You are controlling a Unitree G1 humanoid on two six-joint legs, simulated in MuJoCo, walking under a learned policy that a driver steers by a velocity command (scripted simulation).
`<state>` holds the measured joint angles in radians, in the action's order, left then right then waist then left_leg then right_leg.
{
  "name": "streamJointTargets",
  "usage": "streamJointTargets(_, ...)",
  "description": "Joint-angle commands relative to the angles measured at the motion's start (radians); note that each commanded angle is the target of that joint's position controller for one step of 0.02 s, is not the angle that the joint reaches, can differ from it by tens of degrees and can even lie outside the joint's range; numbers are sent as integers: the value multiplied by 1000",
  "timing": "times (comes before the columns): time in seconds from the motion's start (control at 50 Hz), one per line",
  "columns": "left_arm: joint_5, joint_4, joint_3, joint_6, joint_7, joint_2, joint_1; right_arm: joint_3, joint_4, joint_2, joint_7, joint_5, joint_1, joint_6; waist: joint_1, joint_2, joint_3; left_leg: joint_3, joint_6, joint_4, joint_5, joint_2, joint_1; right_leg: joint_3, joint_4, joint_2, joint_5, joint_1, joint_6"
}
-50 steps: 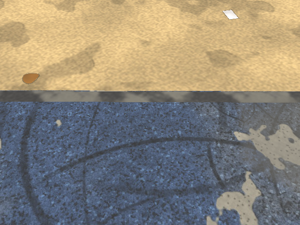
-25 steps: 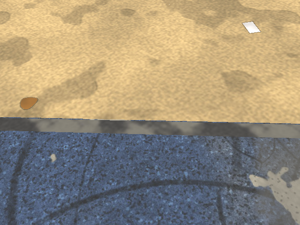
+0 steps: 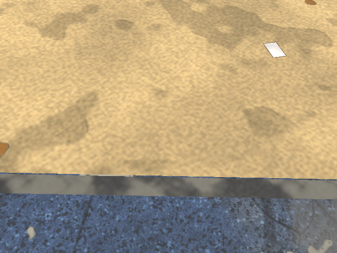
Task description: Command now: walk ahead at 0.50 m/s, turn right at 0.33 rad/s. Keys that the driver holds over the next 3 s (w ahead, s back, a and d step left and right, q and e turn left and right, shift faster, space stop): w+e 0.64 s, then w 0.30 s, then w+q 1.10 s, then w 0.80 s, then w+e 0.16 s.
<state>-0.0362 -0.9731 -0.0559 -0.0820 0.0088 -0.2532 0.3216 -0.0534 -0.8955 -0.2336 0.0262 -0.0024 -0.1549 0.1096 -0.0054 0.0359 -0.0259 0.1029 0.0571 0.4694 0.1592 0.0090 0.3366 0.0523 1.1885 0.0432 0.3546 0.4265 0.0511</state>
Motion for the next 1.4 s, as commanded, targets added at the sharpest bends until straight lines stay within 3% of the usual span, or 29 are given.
streamJointTargets(0.02, 0, 45, -26, 17, 7, -43, 51, -16, 11, -70, 0, -13, -31, 19, -5, -136, 48, -234, 120, -317, -57, -265, -147, 58, 7, 102, -106, 147, 12)
streamJointTargets(0.08, 4, 72, -35, 38, 11, -40, 1, -27, -14, -105, -15, -18, -56, 23, -13, -103, 3, -125, 126, -346, -169, -261, -142, 75, -51, 101, -211, 232, 2)
streamJointTargets(0.2, 17, 140, -31, 29, -18, -25, -171, -32, -32, -136, -46, -14, -103, 9, 28, -78, -38, 18, 95, -360, -240, -249, -233, 17, -356, 77, -445, 294, -10)
streamJointTargets(0.32, 14, 241, -14, 29, -58, -6, -340, -45, -61, -167, -54, 6, -201, -30, 81, -65, -89, 84, 88, -275, -382, -313, -451, -84, -510, 57, -335, 366, 21)
streamJointTargets(0.38, 12, 268, -32, 35, -72, -45, -294, -56, -42, -208, -61, 16, -159, -47, 20, -123, -22, 133, 59, -111, -819, -313, -470, -176, -528, -27, -193, 186, 69)
streamJointTargets(0.42, 6, 229, -75, 37, -67, -125, -74, -61, -26, -231, -64, 24, -113, -58, -113, -136, 102, 156, 24, 205, -959, -280, -397, -200, -603, -107, -199, -131, 129)
streamJointTargets(0.44, 10, 188, -113, 43, -46, -209, 90, -56, -8, -221, -64, 19, -106, -51, -186, -62, 189, 155, -22, 495, -693, -232, -179, -55, -667, -53, -222, -433, 180)
streamJointTargets(0.46, 5, 185, -127, 39, -35, -314, 86, -7, 42, -48, -42, -18, -198, -21, -61, 212, 251, 84, -80, 866, 325, -27, 302, 485, -715, 214, -151, -779, 354)
streamJointTargets(0.48, 23, 209, -105, 24, -37, -256, 129, -9, 72, -101, -25, 23, -119, 31, -107, 129, 394, -168, -63, 999, 432, 27, 431, 790, -881, 306, -71, -858, 416)
streamJointTargets(0.5, 32, 204, -87, 13, -38, -191, 99, -22, 104, -147, -16, 58, -8, 55, -126, 73, 269, -200, -32, 975, 338, -30, 519, 642, -900, 271, -146, -791, 349)
streamJointTargets(0.54, 20, 237, -63, 3, -40, -117, -57, -28, 92, -148, -27, 25, 0, 59, -32, -50, 125, -191, -24, 792, 203, -110, 410, 400, -907, 187, -330, -484, 276)
streamJointTargets(0.56, 27, 255, -53, 1, -36, -95, -98, -38, 90, -160, -28, 15, -27, 43, 5, -42, 109, -197, -34, 737, 175, -132, 333, 344, -928, 161, -394, -386, 265)
streamJointTargets(0.62, 22, 262, -57, -3, -20, -131, -91, -39, 108, -130, -32, -6, -23, 5, 34, -39, 71, -169, -83, 592, 123, -131, 273, 268, -969, 124, -480, -243, 263)
streamJointTargets(0.66, 22, 257, -63, -2, -5, -158, -58, -31, 135, -110, -36, -13, 51, -3, 16, -18, 44, -149, -110, 450, 9, -115, 290, 214, -980, 97, -500, -206, 248)
streamJointTargets(0.72, 20, 240, -57, 3, 4, -143, -11, -15, 153, -79, -26, -8, 146, 1, -34, 27, 32, -128, -105, 208, -216, -78, 228, 137, -969, 43, -440, -185, 189)
streamJointTargets(0.78, 20, 210, -54, 1, -1, -143, 43, -10, 177, -86, -14, 6, 222, 8, -76, 52, 12, -125, -87, 104, -308, -58, 199, 165, -964, 72, -337, -219, 171)
streamJointTargets(0.86, 20, 185, -55, 9, 4, -151, 80, -17, 207, -127, 4, 8, 262, 25, -79, 62, -6, -136, -35, 29, -180, -51, 260, 241, -881, 150, -388, -393, 161)
streamJointTargets(0.9, 23, 185, -58, 18, 8, -164, 62, -25, 196, -148, 7, 8, 198, 33, -38, 86, 12, -112, -2, 3, -102, -29, 179, 247, -818, 158, -545, -432, 141)
streamJointTargets(0.92, 24, 192, -54, 22, 9, -157, 40, -38, 166, -170, 4, 4, 100, 36, 15, 80, 67, -86, 24, -28, -116, -2, 41, 216, -719, 118, -705, -427, 121)
streamJointTargets(0.94, 31, 208, -41, 21, 6, -131, 17, -53, 133, -209, 0, -7, -55, 38, 85, 53, 189, -151, 76, 13, -166, -73, -203, 171, -524, 65, -708, -336, 91)
streamJointTargets(0.96, 36, 221, -22, 11, 4, -75, 103, -73, 108, -287, -3, -18, -217, 34, 96, -128, 355, -465, 205, 25, -131, -277, -584, 85, -174, -57, -412, -34, 22)
streamJointTargets(0.98, 19, 211, -11, -3, 0, -57, 161, -72, 66, -268, 8, 6, -280, 21, 87, -359, 414, -836, 307, -133, 84, -398, -732, 69, 66, -143, 192, 222, -22)
streamJointTargets(1.0, 8, 226, -26, -14, -5, -140, 85, -49, 81, -199, 10, 30, -222, 15, 98, -242, 270, -825, 263, -177, 266, -369, -651, 109, 147, -73, 177, 347, -12)
streamJointTargets(1.04, 21, 268, -26, -28, -6, -139, -79, -31, 116, -152, 8, 10, -94, -3, 67, -81, 60, -600, 211, -221, 160, -283, -359, 47, 65, 7, 24, 349, -7)
streamJointTargets(1.06, 40, 273, -32, -29, -3, -135, -87, -24, 126, -135, 8, 2, -69, -2, 39, -70, 41, -549, 201, -239, 60, -251, -277, 48, -12, 36, -22, 298, -10)
streamJointTargets(1.12, 48, 279, -26, -21, 1, -90, -57, -25, 123, -146, 2, 9, -78, -4, -1, -117, 57, -451, 210, -273, -117, -198, -184, 20, -164, 46, -48, 204, -40)
streamJointTargets(1.24, 39, 334, -7, -23, -2, -56, -261, -46, 106, -203, -29, 28, -161, -22, 55, -119, 28, -346, 166, -277, -136, -140, -95, -1, -559, -9, -355, 100, -90)
streamJointTargets(1.34, 22, 372, -16, -44, -20, -94, -361, -48, 98, -201, -38, 34, -234, -47, 77, -135, 23, -446, 143, -187, -47, -169, -160, 19, -706, -47, -342, 23, -83)
streamJointTargets(1.4, 25, 340, -40, -56, -16, -139, -227, -44, 117, -180, -42, 28, -208, -55, -10, -151, 75, -471, 94, -43, -67, -126, -136, 8, -788, -35, -288, -207, -32)
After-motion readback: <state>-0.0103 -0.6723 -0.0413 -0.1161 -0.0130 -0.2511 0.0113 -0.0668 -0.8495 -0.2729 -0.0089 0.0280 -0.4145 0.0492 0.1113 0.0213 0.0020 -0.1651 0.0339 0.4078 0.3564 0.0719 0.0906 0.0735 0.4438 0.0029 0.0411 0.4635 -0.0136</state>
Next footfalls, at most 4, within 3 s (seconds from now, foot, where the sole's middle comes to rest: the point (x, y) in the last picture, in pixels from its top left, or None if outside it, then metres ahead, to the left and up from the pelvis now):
0.44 right None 0.37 -0.17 -0.77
0.94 left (191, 196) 0.72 -0.09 -0.77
1.42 right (254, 170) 0.86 -0.39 -0.77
1.92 left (196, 119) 1.16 -0.13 -0.77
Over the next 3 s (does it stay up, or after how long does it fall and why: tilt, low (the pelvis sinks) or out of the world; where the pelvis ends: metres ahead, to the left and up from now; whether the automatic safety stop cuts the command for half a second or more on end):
stays up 1.59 -0.14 -0.01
